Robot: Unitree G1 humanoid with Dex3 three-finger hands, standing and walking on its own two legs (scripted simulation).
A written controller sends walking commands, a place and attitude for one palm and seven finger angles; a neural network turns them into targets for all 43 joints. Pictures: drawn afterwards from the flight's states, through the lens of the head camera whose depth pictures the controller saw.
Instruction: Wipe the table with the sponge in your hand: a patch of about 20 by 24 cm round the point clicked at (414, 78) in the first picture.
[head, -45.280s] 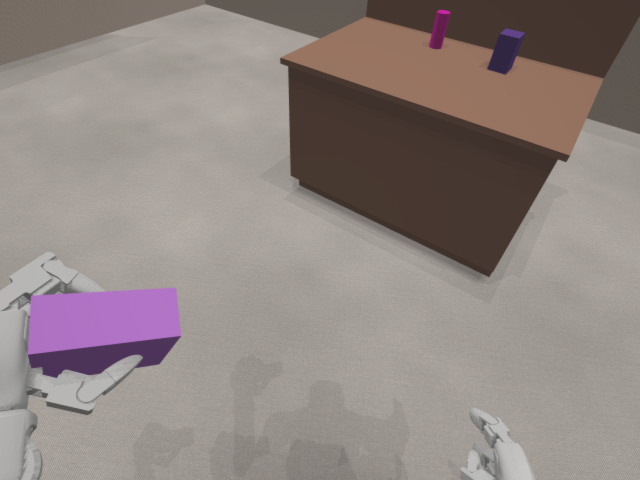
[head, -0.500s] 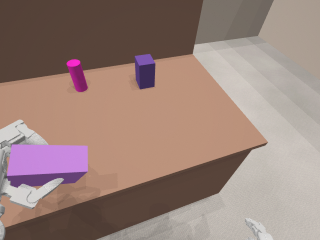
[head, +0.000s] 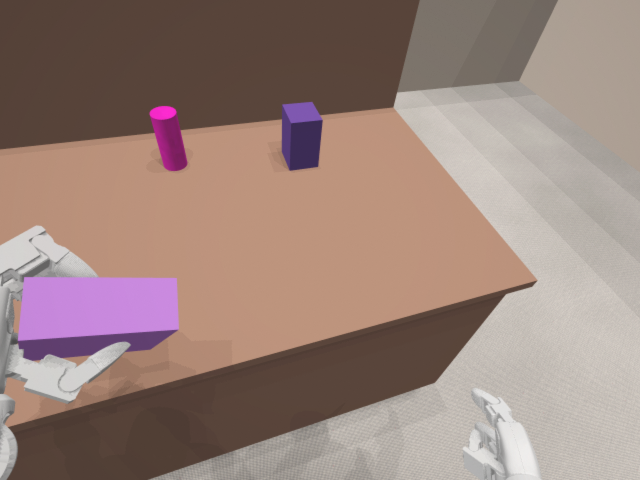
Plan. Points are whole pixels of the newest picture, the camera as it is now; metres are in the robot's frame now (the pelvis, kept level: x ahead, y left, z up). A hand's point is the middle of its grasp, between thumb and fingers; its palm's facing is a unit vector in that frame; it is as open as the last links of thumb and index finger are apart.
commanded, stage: step back with the hand held close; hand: left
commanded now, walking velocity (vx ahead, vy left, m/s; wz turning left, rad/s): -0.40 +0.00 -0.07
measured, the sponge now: (120, 318) +0.23 +0.22 +0.14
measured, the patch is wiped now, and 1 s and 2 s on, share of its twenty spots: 1.00 1.00 1.00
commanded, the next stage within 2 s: stop stepping back and stand still in 0.84 s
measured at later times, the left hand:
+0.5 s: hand out of the picture +0.13 +0.27 +0.17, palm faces +0.36 -0.86 -0.37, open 9.3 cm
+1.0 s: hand out of the picture -0.01 +0.28 +0.16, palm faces +0.26 -0.90 -0.35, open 9.3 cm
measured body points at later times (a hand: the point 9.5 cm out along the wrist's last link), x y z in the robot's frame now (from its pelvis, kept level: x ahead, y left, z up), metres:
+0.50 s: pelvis -0.08 +0.02 +0.01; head -0.07 +0.08 +0.45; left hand +0.11 +0.32 +0.19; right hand +0.09 -0.21 -0.05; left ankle +0.02 +0.08 -0.72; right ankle -0.11 -0.14 -0.68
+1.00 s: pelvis -0.26 +0.04 +0.00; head -0.23 +0.12 +0.44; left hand -0.03 +0.32 +0.18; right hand -0.10 -0.20 -0.05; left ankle -0.19 +0.11 -0.72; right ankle -0.24 -0.12 -0.68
